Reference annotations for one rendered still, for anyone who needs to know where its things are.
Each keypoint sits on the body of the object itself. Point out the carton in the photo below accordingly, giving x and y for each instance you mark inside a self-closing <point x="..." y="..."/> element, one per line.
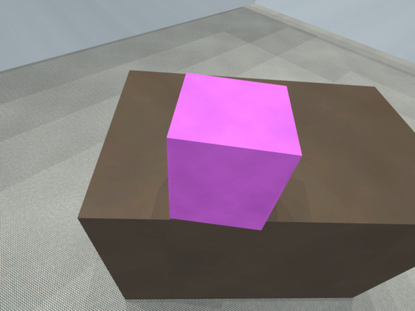
<point x="232" y="147"/>

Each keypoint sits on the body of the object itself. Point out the pedestal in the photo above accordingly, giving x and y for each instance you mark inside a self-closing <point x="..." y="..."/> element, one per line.
<point x="344" y="223"/>

